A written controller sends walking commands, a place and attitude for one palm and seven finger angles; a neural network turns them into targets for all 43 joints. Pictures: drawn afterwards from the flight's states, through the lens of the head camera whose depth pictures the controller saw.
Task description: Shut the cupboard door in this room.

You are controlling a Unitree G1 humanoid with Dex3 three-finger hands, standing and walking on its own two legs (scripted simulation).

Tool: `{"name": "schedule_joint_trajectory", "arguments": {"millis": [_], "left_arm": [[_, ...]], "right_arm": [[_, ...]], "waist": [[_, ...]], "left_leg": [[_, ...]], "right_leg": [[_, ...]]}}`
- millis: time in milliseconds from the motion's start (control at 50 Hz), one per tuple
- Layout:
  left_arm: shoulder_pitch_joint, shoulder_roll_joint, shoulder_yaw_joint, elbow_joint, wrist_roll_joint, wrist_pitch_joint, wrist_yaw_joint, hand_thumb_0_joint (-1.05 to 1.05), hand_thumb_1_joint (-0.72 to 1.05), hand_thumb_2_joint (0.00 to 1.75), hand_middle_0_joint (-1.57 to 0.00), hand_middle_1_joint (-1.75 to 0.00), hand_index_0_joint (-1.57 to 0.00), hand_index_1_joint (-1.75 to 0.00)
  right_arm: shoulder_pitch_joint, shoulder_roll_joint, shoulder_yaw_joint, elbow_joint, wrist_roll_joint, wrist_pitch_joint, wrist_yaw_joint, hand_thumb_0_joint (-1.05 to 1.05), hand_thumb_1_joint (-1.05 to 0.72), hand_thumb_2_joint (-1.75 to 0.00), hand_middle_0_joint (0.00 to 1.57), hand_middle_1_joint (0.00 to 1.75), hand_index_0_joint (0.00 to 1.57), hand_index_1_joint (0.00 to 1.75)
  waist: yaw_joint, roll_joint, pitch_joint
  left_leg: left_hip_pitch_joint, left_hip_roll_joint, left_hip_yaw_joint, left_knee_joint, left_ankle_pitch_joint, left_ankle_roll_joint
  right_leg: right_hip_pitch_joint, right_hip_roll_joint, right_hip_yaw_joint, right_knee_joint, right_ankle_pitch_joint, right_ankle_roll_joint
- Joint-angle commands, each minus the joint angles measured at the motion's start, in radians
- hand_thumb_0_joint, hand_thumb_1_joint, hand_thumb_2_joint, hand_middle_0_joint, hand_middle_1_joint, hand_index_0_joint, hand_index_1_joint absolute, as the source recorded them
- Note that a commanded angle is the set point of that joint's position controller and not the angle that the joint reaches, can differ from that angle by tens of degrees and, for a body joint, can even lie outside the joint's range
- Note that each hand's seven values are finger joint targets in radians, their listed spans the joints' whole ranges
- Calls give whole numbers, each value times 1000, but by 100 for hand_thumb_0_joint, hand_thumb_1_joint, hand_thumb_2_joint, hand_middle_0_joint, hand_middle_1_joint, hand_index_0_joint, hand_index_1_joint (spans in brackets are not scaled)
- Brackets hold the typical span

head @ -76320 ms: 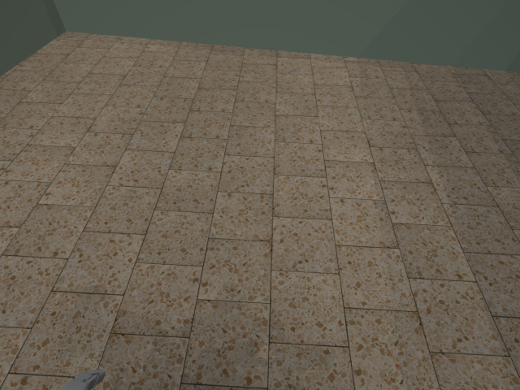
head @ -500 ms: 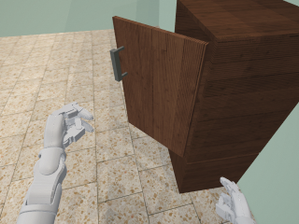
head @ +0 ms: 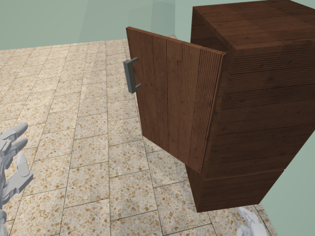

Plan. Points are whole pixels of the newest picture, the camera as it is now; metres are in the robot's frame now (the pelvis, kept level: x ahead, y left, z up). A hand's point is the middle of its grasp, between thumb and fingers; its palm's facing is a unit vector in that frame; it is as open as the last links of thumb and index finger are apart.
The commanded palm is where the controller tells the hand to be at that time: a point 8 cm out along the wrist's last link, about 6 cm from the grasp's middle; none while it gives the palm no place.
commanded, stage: draw the hand back to the body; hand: left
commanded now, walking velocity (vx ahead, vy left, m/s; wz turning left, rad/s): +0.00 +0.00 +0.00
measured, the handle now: (133, 75) +0.68 +0.18 +0.08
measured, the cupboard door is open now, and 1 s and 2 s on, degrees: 42 42 42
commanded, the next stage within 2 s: step back with the hand held close in 0.30 s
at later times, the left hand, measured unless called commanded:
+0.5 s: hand (32, 167) +0.19 +0.28 +0.16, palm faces +0.46 -0.77 -0.43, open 7.4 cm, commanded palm +0.14 +0.30 +0.17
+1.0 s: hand out of the picture +0.12 +0.30 +0.15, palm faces +0.45 -0.76 -0.48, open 7.4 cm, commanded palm +0.07 +0.33 +0.17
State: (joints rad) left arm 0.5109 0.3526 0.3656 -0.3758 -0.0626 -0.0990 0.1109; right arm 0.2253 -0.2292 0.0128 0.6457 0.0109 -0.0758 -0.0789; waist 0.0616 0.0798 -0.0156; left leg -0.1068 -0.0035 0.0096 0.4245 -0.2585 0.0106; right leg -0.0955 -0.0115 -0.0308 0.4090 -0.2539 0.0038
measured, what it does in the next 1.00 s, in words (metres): shifts its weight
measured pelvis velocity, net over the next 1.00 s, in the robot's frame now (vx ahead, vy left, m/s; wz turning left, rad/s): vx -0.07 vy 0.03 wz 0.00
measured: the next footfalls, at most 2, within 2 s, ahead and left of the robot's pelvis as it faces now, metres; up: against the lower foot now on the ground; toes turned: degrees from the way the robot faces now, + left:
right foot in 1.48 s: -0.06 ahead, -0.11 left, +0.00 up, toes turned +12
left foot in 1.76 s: -0.21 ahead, +0.14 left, +0.00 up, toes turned +7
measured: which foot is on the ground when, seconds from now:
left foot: down 0.00-1.00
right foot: down 0.00-1.00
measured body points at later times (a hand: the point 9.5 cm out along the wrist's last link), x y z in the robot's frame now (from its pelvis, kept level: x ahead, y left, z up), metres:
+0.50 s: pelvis +0.00 +0.00 +0.00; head -0.02 -0.02 +0.45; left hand +0.16 +0.31 +0.18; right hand +0.18 -0.22 -0.09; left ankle -0.01 +0.11 -0.74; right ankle -0.02 -0.12 -0.74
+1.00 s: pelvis -0.07 +0.03 -0.02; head -0.08 +0.03 +0.43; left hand +0.09 +0.34 +0.18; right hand +0.11 -0.21 -0.09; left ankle -0.01 +0.11 -0.74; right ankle -0.02 -0.12 -0.74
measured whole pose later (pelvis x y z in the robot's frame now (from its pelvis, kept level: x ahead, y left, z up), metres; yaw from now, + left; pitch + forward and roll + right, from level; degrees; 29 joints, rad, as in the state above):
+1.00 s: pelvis -0.07 +0.03 -0.02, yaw +0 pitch +0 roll -1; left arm 0.53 0.41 0.44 -0.44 -0.03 -0.19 0.14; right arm 0.20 -0.22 0.01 0.53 0.01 0.00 -0.09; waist 0.00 0.02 -0.01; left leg -0.38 -0.02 0.02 0.61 -0.23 0.06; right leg -0.35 -0.03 -0.02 0.56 -0.20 0.04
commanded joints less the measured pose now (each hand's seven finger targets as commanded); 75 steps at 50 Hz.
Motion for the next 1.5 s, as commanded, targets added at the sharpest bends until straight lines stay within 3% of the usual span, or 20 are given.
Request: {"name": "schedule_joint_trajectory", "arguments": {"millis": [0,80,140,260,400,420,440,500,600,700,800,920,960,980,1100,1220,1300,1380,1440,1480], "left_arm": [[-188,148,65,-152,4,-57,22,0,90,90,-20,-30,-20,-30],[-203,161,77,-136,7,-62,24,0,90,90,-20,-30,-20,-30],[-175,167,84,-193,10,-68,26,0,90,90,-20,-30,-20,-30],[-125,206,129,-208,8,-58,27,0,90,90,-20,-30,-20,-30],[-131,156,96,-162,0,-48,13,0,90,90,-20,-30,-20,-30],[-229,290,213,-216,0,-88,20,0,90,90,-20,-30,-20,-30],[-120,209,151,-140,-1,-95,12,0,90,90,-20,-30,-20,-30],[-64,191,122,-174,3,-103,11,0,90,90,-20,-30,-20,-30],[-7,241,166,-268,-3,-101,31,0,90,90,-20,-30,-20,-30],[22,275,210,-306,-9,-101,41,0,90,90,-20,-30,-20,-30],[37,251,204,-278,-6,-114,41,0,90,90,-20,-30,-20,-30],[-23,208,174,-240,24,-141,43,0,90,90,-20,-30,-20,-30],[-56,243,207,-243,44,-157,47,0,90,90,-20,-30,-20,-30],[-71,208,173,-253,47,-163,46,0,90,90,-20,-30,-20,-30],[-133,250,183,-355,50,-198,66,0,90,90,-20,-30,-20,-30],[-81,258,197,-323,34,-216,87,0,90,90,-20,-30,-20,-30],[-21,269,223,-315,25,-223,89,0,90,90,-20,-30,-20,-30],[15,269,258,-321,34,-231,79,0,90,90,-20,-30,-20,-30],[24,268,271,-311,45,-233,64,0,90,90,-20,-30,-20,-30],[25,268,273,-282,51,-234,54,0,90,90,-20,-30,-20,-30]], "right_arm": [[-153,-93,-36,-157,4,-72,-13,0,-90,-90,20,30,20,30],[-155,-95,-36,-158,3,-76,-20,0,-90,-90,20,30,20,30],[-162,-87,-37,-166,-2,-82,-20,0,-90,-90,20,30,20,30],[-169,-81,-28,-161,-7,-89,-14,0,-90,-90,20,30,20,30],[-157,-79,-31,-168,-1,-68,-10,0,-90,-90,20,30,20,30],[-157,-129,-47,-192,0,-46,-6,0,-90,-90,20,30,20,30],[-150,-112,-46,-180,-2,-33,-9,0,-90,-90,20,30,20,30],[-153,-108,-49,-191,-2,-7,-6,0,-90,-90,20,30,20,30],[-148,-118,-61,-224,2,35,-17,0,-90,-90,20,30,20,30],[-142,-122,-63,-254,5,63,-28,0,-90,-90,20,30,20,30],[-134,-134,-65,-257,2,58,-30,0,-90,-90,20,30,20,30],[-119,-148,-65,-258,7,29,-27,0,-90,-90,20,30,20,30],[-120,-158,-68,-254,1,15,-30,0,-90,-90,20,30,20,30],[-114,-143,-65,-257,5,11,-29,0,-90,-90,20,30,20,30],[-96,-126,-58,-237,-11,-31,-24,0,-90,-90,20,30,20,30],[-69,-120,-57,-201,-13,-41,-20,0,-90,-90,20,30,20,30],[-74,-126,-60,-202,-7,-44,-20,0,-90,-90,20,30,20,30],[-94,-143,-70,-215,-4,-65,-23,0,-90,-90,20,30,20,30],[-95,-152,-85,-212,-4,-74,-18,0,-90,-90,20,30,20,30],[-118,-147,-85,-219,-7,-73,-18,0,-90,-90,20,30,20,30]], "waist": [[-29,-38,36],[-14,-60,-13],[-1,-10,-91],[8,26,-51],[-6,-31,-9],[-37,-16,4],[-44,-73,-25],[-50,-79,-97],[-53,-39,-201],[-50,-9,-208],[-50,34,-142],[-62,45,-35],[-59,46,-25],[-63,28,-25],[-73,-54,-24],[-83,-40,-54],[-78,-2,-98],[-59,128,-132],[-60,123,-120],[-60,99,-46]], "left_leg": [[-28,9,17,-69,150,8],[-13,2,13,-76,142,14],[10,-1,17,-63,208,12],[-15,4,15,-61,243,1],[-21,13,19,-72,226,0],[-103,34,-6,-17,165,26],[-93,31,-17,15,176,26],[-80,34,-13,56,261,19],[-78,56,-27,64,472,9],[-139,83,-54,34,527,10],[-312,124,-95,-45,285,37],[-663,149,-149,-142,-354,84],[-749,154,-164,-151,-464,99],[-753,146,-153,-125,-466,100],[-535,54,-99,72,-380,49],[-415,41,-93,97,-307,23],[-493,82,-136,0,-284,37],[-749,220,-250,-181,-453,102],[-819,265,-236,-167,-542,118],[-859,252,-196,-131,-585,103]], "right_leg": [[-73,12,-22,-73,99,-2],[-47,9,-18,-69,85,-3],[7,9,-17,-47,155,-9],[16,13,-17,-58,196,-12],[-12,15,-21,-62,170,-7],[-58,-36,57,-98,211,-14],[-69,-67,66,-95,236,-24],[-56,-98,68,-52,356,-31],[-10,-78,36,49,506,-19],[11,-38,18,115,466,-2],[31,-5,18,161,285,14],[121,8,44,228,105,16],[164,20,55,244,53,20],[151,10,63,243,41,17],[-162,-76,188,32,-229,-37],[-280,-82,151,-22,-287,-42],[-154,-28,89,91,-124,-18],[124,76,37,379,23,14],[163,97,51,432,-18,11],[117,87,86,382,-95,-9]]}}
